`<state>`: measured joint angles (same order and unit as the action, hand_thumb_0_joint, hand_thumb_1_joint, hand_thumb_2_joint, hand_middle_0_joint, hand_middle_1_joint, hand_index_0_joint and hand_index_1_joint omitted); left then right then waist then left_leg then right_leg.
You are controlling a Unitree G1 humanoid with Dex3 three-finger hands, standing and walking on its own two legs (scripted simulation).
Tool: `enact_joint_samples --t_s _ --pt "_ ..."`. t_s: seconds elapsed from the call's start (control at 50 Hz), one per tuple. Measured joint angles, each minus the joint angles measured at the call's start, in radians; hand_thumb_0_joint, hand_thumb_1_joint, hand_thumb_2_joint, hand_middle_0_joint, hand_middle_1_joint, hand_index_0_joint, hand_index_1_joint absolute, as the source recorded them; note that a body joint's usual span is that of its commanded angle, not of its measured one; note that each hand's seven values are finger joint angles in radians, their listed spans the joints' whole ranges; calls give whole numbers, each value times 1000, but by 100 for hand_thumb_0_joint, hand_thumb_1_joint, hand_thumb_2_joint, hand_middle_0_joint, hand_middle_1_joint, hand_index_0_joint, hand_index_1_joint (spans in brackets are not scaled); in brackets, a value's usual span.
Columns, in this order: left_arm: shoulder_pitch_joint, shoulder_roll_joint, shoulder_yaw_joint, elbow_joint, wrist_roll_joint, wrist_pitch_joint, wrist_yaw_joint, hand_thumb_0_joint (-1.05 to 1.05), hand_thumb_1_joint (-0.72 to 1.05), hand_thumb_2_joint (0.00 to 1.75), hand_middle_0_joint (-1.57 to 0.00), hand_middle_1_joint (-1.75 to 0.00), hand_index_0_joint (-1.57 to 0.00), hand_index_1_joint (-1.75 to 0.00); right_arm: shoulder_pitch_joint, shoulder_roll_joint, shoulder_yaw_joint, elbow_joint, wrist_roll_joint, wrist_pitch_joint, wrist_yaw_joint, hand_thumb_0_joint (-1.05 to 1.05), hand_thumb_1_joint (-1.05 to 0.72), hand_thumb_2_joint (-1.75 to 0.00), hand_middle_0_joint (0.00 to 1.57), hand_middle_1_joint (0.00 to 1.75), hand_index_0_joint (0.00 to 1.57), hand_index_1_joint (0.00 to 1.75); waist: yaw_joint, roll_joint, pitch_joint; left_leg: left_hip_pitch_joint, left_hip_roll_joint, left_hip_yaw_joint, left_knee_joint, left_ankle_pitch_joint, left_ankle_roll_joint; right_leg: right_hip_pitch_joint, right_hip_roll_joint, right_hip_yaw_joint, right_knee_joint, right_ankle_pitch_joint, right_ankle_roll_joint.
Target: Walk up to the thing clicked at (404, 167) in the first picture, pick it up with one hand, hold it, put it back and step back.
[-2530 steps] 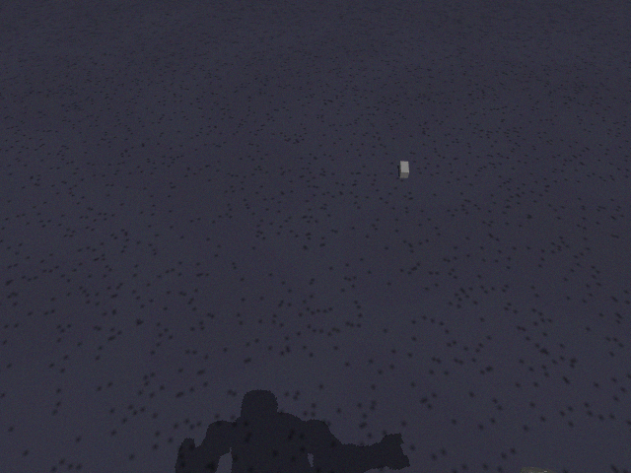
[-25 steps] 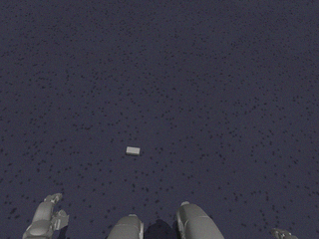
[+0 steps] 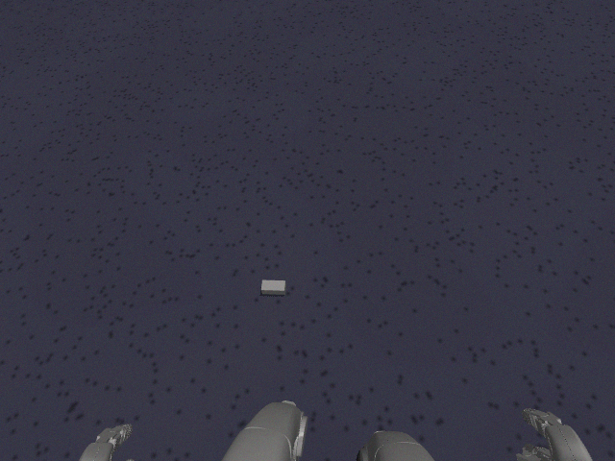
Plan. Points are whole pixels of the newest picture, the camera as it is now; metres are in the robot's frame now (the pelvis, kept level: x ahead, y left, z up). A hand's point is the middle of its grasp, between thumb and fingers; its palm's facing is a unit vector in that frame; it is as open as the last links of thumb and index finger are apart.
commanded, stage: step back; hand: left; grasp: from above
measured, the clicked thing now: (273, 287) +0.64 +0.19 -0.75
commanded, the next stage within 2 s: none
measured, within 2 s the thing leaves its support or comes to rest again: neither
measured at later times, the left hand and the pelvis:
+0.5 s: hand out of the picture -0.06 +0.28 -0.16, palm faces +0.00 -0.92 -0.39, open 7.4 cm; pelvis -0.15 +0.00 -0.01, yaw -1 degrees
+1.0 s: hand out of the picture -0.21 +0.26 -0.15, palm faces +0.06 -0.91 -0.40, open 7.4 cm; pelvis -0.33 -0.02 -0.01, yaw +4 degrees
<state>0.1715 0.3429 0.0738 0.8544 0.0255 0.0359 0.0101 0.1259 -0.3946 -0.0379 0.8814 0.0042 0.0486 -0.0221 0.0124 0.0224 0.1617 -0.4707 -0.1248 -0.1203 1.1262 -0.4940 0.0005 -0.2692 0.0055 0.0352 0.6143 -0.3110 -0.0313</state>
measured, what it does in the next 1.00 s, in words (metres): walks backwards: left foot, then right foot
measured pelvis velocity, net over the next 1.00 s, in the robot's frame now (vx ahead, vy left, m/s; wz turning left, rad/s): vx -0.33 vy -0.02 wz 0.07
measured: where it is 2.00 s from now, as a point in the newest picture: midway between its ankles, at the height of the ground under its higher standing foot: outside the picture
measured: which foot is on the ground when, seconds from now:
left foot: up 0.00-0.16, down 0.18-0.58, up 0.60-0.88, down 0.90-1.00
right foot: down 0.00-0.20, up 0.22-0.54, down 0.56-0.92, up 0.94-1.00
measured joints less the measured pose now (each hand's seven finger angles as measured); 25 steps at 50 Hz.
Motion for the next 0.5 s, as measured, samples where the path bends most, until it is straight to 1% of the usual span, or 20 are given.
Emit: enact_joint_samples --t_s 0.06,0.1,0.12,0.14,0.16,0.18,0.2,0.22,0.24,0.26,0.28,0.32,0.36,0.38,0.42,0.46,0.5 --pt "-11 0 -3 -33 4 -2 8 0 90 89 -21 -30 -20 -30 23 -16 1 -3 -4 -6 -5 0 -90 -90 21 30 20 30 3 2 -2 45 9 -7 -30 -18 -15 -21 -10 -14 -20 33 4" --pt "-23 4 -5 -59 5 -6 12 0 90 89 -21 -30 -20 -30 29 -20 -1 -3 -7 -5 -7 0 -90 -90 21 30 20 30 3 -1 6 90 32 9 -122 -27 -19 -39 -17 -28 -14 46 9" --pt "-29 8 -6 -71 5 -7 14 0 90 89 -21 -30 -20 -30 31 -20 -2 -3 -9 -5 -7 0 -90 -90 21 30 20 30 1 -5 11 116 48 23 -190 -23 -16 -50 -21 -35 -6 50 12" --pt "-35 13 -7 -81 3 -6 14 0 90 89 -21 -30 -20 -30 34 -19 -4 -5 -12 -7 -5 0 -90 -90 21 30 20 30 -3 -9 14 143 64 36 -265 -8 -12 -63 -26 -44 6 51 16" --pt "-42 20 -8 -90 0 -3 13 0 90 89 -21 -30 -20 -30 36 -17 -6 -6 -16 -11 -3 0 -90 -90 21 30 20 30 -6 -15 17 173 78 51 -349 28 -6 -79 -31 -52 25 50 20" --pt "-47 26 -10 -97 -4 1 11 0 90 89 -21 -30 -20 -30 39 -17 -8 -7 -19 -16 0 0 -90 -90 21 30 20 30 -10 -20 18 208 89 66 -447 98 -1 -97 -35 -58 51 45 25" --pt "-55 36 -9 -99 -7 5 9 0 90 89 -21 -30 -20 -30 34 -8 -12 -3 -25 -21 1 0 -90 -90 21 30 20 30 -9 -41 28 220 81 78 -486 151 5 -113 -49 -52 79 41 32" --pt "-61 45 -5 -95 -10 11 8 0 90 89 -21 -30 -20 -30 29 5 -13 -1 -32 -22 4 0 -90 -90 21 30 20 30 0 -68 38 219 68 95 -483 159 11 -126 -51 -23 102 33 26" --pt "-61 48 -1 -87 -13 17 9 0 90 89 -21 -30 -20 -30 28 12 -9 -4 -35 -23 11 0 -90 -90 21 30 20 30 1 -76 38 208 70 100 -471 158 16 -143 -27 12 152 -53 20" --pt "-59 47 2 -74 -12 23 12 0 90 89 -21 -30 -20 -30 28 16 -5 -8 -36 -24 17 0 -90 -90 21 30 20 30 -6 -70 34 197 81 95 -463 160 21 -163 11 40 234 -140 17" --pt "-56 47 4 -63 -13 29 14 0 90 89 -21 -30 -20 -30 28 21 -1 -10 -37 -26 19 0 -90 -90 21 30 20 30 -13 -64 29 190 92 89 -467 169 23 -182 48 65 325 -188 14" --pt "-42 52 10 -50 -19 32 14 0 90 89 -20 -30 -20 -30 27 31 6 -16 -40 -26 17 0 -90 -90 21 30 20 30 -16 -63 16 182 110 90 -494 199 22 -207 95 94 480 -211 11" --pt "-23 54 15 -46 -20 27 10 0 90 89 -20 -30 -20 -30 22 35 9 -25 -40 -27 12 0 -90 -90 21 30 21 30 -13 -59 6 167 128 94 -512 226 22 -208 110 99 569 -208 22" --pt "-14 55 17 -44 -20 25 8 0 90 89 -20 -30 -20 -30 18 36 9 -31 -40 -27 10 0 -90 -90 21 30 21 30 -12 -57 5 159 135 97 -518 238 22 -197 108 98 584 -206 31" --pt "3 58 21 -42 -17 23 5 0 90 89 -20 -30 -20 -30 7 34 8 -47 -40 -30 7 0 -90 -90 21 30 21 30 -9 -53 6 138 148 104 -520 258 22 -162 94 93 557 -210 48" --pt "14 61 23 -36 -16 24 1 0 90 89 -20 -30 -20 -30 -5 31 8 -65 -41 -32 6 0 -90 -90 21 30 21 30 -7 -50 10 112 160 112 -515 276 19 -117 73 87 483 -213 58" --pt "20 62 22 -29 -16 22 -2 0 90 89 -20 -30 -20 -30 -16 23 7 -79 -41 -32 7 0 -90 -90 21 30 21 30 -4 -44 16 84 171 120 -504 293 10 -63 46 67 362 -204 58"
